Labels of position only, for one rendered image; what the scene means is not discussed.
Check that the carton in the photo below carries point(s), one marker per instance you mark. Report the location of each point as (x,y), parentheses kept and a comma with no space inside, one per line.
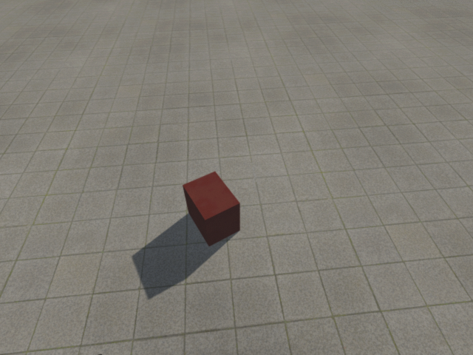
(213,207)

